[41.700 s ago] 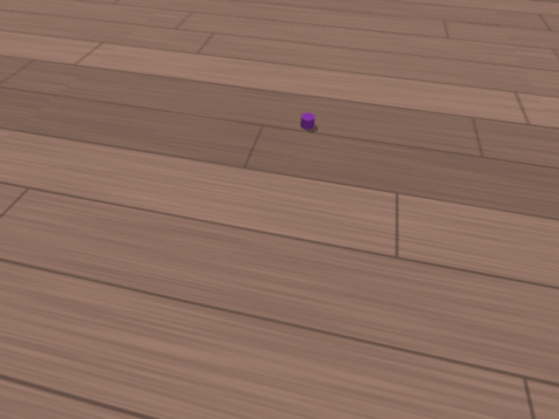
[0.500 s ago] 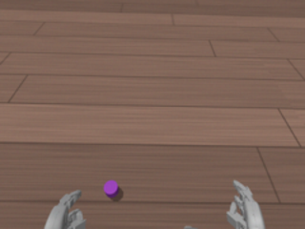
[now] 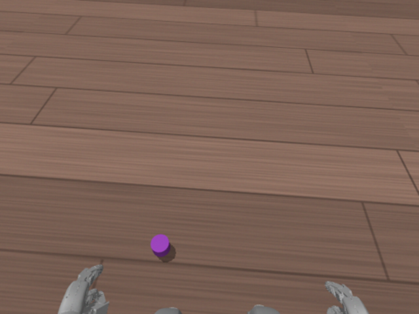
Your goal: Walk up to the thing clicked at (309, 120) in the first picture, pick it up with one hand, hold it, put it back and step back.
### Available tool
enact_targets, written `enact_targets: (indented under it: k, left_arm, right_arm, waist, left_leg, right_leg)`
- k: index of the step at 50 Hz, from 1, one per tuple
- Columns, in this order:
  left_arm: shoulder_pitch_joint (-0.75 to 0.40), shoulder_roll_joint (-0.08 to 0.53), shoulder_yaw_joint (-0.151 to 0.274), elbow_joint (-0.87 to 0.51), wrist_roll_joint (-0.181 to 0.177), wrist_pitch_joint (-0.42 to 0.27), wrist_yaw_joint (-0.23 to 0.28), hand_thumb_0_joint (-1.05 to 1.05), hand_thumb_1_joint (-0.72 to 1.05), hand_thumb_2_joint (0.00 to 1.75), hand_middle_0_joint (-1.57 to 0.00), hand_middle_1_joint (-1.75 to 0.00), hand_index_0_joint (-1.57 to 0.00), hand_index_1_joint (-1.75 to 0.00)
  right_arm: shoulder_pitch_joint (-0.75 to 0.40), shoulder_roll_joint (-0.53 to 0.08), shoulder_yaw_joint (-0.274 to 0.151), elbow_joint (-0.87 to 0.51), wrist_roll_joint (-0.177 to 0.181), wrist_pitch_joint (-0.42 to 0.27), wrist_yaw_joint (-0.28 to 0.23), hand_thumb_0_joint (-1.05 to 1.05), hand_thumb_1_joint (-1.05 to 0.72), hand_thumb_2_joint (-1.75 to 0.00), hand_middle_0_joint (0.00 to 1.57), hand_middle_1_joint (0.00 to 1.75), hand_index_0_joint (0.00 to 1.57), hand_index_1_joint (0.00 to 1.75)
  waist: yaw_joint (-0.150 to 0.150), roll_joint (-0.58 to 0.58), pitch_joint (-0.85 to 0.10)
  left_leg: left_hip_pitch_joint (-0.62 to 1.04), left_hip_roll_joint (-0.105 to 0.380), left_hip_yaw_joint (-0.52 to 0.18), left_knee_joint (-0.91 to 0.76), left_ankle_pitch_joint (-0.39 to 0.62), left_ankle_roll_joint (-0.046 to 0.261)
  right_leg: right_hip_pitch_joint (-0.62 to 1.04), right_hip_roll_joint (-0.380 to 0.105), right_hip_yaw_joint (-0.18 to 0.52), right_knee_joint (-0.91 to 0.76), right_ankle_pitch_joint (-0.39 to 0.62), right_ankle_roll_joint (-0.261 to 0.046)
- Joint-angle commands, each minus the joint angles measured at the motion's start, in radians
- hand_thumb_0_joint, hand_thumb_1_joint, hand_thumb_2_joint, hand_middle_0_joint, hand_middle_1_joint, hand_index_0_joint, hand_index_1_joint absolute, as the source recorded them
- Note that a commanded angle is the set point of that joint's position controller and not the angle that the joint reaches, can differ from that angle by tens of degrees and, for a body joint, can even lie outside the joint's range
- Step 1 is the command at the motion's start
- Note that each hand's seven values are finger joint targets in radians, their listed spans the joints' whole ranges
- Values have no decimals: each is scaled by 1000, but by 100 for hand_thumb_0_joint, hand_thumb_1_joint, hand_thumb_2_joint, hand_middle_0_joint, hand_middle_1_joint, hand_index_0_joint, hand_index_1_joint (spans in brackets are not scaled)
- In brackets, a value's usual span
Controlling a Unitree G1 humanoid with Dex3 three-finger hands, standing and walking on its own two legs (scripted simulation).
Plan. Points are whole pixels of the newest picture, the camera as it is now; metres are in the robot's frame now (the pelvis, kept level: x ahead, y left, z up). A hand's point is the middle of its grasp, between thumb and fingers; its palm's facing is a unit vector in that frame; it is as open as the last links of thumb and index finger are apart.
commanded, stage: stand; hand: left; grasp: from above
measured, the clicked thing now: (160, 245) +0.48 +0.23 -0.70
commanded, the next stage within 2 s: none
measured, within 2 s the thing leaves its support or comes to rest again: neither
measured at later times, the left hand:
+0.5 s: hand out of the picture +0.04 +0.24 -0.13, palm faces +0.05 -0.95 -0.32, open 7.4 cm
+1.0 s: hand out of the picture +0.05 +0.23 -0.12, palm faces +0.04 -0.94 -0.33, open 7.4 cm
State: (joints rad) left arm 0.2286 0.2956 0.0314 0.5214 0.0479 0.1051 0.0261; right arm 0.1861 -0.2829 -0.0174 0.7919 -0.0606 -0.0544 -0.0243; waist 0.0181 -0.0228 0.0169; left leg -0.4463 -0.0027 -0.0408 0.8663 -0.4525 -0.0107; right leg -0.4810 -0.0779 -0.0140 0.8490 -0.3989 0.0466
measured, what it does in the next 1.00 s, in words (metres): stands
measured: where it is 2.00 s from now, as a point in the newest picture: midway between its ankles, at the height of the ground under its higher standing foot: outside the picture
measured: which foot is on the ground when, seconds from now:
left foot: down 0.00-1.00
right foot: down 0.00-1.00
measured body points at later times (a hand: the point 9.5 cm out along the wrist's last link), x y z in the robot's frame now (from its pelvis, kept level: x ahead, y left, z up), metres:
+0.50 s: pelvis +0.00 +0.00 +0.04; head +0.00 +0.01 +0.49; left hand +0.03 +0.29 -0.10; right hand +0.08 -0.27 -0.10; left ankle +0.00 +0.13 -0.70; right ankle +0.03 -0.15 -0.70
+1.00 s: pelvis +0.00 -0.02 +0.05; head +0.00 -0.02 +0.49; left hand +0.04 +0.27 -0.09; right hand +0.05 -0.31 -0.10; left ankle +0.00 +0.13 -0.70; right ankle +0.03 -0.15 -0.70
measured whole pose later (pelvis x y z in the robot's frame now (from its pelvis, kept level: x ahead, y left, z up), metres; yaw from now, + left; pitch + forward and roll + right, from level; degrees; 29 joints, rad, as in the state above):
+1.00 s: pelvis +0.00 -0.02 +0.05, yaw +1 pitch -5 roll +0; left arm 0.15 0.31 0.03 1.13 0.02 0.00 0.01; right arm 0.17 -0.31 -0.04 1.11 -0.02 0.01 -0.01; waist 0.01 0.01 0.08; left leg -0.11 0.03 -0.07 0.40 -0.22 -0.04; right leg -0.13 -0.05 -0.07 0.39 -0.18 0.02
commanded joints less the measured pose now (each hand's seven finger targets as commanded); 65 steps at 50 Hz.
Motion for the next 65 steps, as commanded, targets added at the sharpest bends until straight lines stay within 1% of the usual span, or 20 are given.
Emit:
enact_targets:
  k: [1,2,3,9,12,17,21,23,24,29,35,39,42,44,47,51,54,55,60,65]
  left_arm:
    - [-42,159,69,47,9,-90,16,0,90,90,-20,-30,-20,-30]
    - [-49,158,68,75,10,-98,15,0,90,90,-20,-30,-20,-30]
    - [-58,157,70,97,6,-103,16,0,90,90,-20,-30,-20,-30]
    - [-38,144,62,254,-9,-115,18,0,90,90,-20,-30,-20,-30]
    - [-28,152,59,321,-12,-114,19,0,90,90,-20,-30,-20,-30]
    - [-36,158,52,406,-15,-109,15,0,90,90,-20,-30,-20,-30]
    - [-40,171,48,456,-16,-116,15,0,90,90,-20,-30,-20,-30]
    - [-37,172,44,477,-12,-119,16,0,90,90,-20,-30,-20,-30]
    - [-45,172,42,485,-13,-117,16,0,90,90,-20,-30,-20,-30]
    - [-61,181,40,513,-17,-123,17,0,90,90,-20,-30,-20,-30]
    - [-76,190,38,535,-18,-120,14,0,90,90,-20,-30,-20,-30]
    - [-85,202,38,545,-16,-119,11,0,90,90,-20,-30,-20,-30]
    - [-101,220,42,543,-19,-119,7,0,90,90,-20,-30,-20,-30]
    - [-100,216,39,546,-19,-121,7,0,90,90,-20,-30,-20,-30]
    - [-105,224,39,549,-19,-126,6,0,90,90,-20,-30,-20,-30]
    - [-120,220,41,552,-27,-130,4,0,90,90,-20,-30,-20,-30]
    - [-123,220,41,558,-29,-126,1,0,90,90,-20,-30,-20,-30]
    - [-130,225,41,556,-29,-125,0,0,90,90,-20,-30,-20,-30]
    - [-132,222,38,564,-28,-124,-3,0,90,90,-20,-30,-20,-30]
    - [-138,221,37,563,-31,-128,-3,0,90,90,-20,-30,-20,-30]
  right_arm:
    - [-25,-150,-74,-45,8,-8,8,0,-90,-90,20,30,20,30]
    - [-15,-146,-74,-30,7,-1,9,0,-90,-90,20,30,20,30]
    - [-8,-157,-79,-19,6,-1,7,0,-90,-90,20,30,20,30]
    - [-12,-176,-82,56,12,13,-3,0,-90,-90,20,30,20,30]
    - [-25,-185,-80,87,17,20,-8,0,-90,-90,20,30,20,30]
    - [-25,-197,-73,139,24,31,-10,0,-90,-90,20,30,20,30]
    - [-18,-197,-72,173,31,31,-12,0,-90,-90,20,30,20,30]
    - [-28,-187,-68,188,33,33,-10,0,-90,-90,20,30,20,30]
    - [-22,-185,-67,195,35,36,-10,0,-90,-90,20,30,20,30]
    - [-23,-187,-62,217,37,36,-9,0,-90,-90,20,30,20,30]
    - [-47,-196,-59,237,37,40,-6,0,-90,-90,20,30,20,30]
    - [-47,-194,-55,248,37,48,0,0,-90,-90,20,30,20,30]
    - [-39,-205,-56,255,38,48,2,0,-90,-90,20,30,20,30]
    - [-48,-204,-54,256,38,48,4,0,-90,-90,20,30,20,30]
    - [-46,-201,-52,259,39,46,6,0,-90,-90,20,30,20,30]
    - [-50,-209,-45,263,38,42,3,0,-90,-90,20,30,20,30]
    - [-50,-217,-42,268,39,42,1,0,-90,-90,20,30,20,30]
    - [-45,-218,-43,271,39,40,1,0,-90,-90,20,30,20,30]
    - [-50,-227,-40,275,40,40,0,0,-90,-90,20,30,20,30]
    - [-53,-224,-37,276,40,37,1,0,-90,-90,20,30,20,30]
  waist:
    - [0,-33,-109]
    - [-5,-39,-95]
    - [-8,-10,-111]
    - [6,65,-49]
    - [11,75,-37]
    - [2,96,35]
    - [-4,63,10]
    - [1,34,21]
    - [-7,39,40]
    - [-11,32,5]
    - [-5,34,36]
    - [-4,9,89]
    - [-8,26,75]
    - [-3,21,60]
    - [-3,8,44]
    - [-3,38,8]
    - [1,42,23]
    - [-3,42,12]
    - [-3,30,17]
    - [-4,27,-7]
  left_leg:
    - [62,4,-21,-183,194,62]
    - [75,6,-21,-192,194,63]
    - [112,16,-35,-207,223,67]
    - [123,58,-104,-332,295,70]
    - [149,68,-113,-381,293,65]
    - [118,80,-136,-505,141,53]
    - [201,77,-114,-497,274,43]
    - [228,72,-106,-490,304,37]
    - [229,76,-108,-511,257,36]
    - [288,77,-89,-507,372,34]
    - [288,83,-89,-544,325,27]
    - [242,74,-83,-557,234,24]
    - [245,73,-79,-558,201,26]
    - [256,77,-79,-548,231,28]
    - [265,81,-77,-543,275,28]
    - [272,92,-76,-549,331,28]
    - [269,94,-76,-557,310,27]
    - [282,99,-75,-563,346,24]
    - [282,100,-75,-566,337,24]
    - [294,106,-68,-561,400,23]
  right_leg:
    - [155,-53,98,-251,98,-88]
    - [154,-56,98,-270,88,-88]
    - [156,-50,85,-258,138,-83]
    - [244,-21,20,-275,232,-67]
    - [282,-25,16,-315,228,-64]
    - [334,-21,11,-381,170,-56]
    - [359,-39,19,-432,231,-55]
    - [351,-43,17,-457,223,-53]
    - [334,-38,16,-467,184,-50]
    - [366,-54,21,-488,285,-49]
    - [360,-48,20,-521,220,-46]
    - [338,-45,31,-558,90,-46]
    - [335,-51,48,-573,68,-49]
    - [341,-55,51,-577,71,-52]
    - [359,-59,57,-584,94,-54]
    - [405,-58,45,-554,226,-54]
    - [394,-51,41,-557,192,-52]
    - [398,-53,40,-549,214,-57]
    - [394,-49,39,-556,217,-55]
    - [423,-54,32,-539,310,-56]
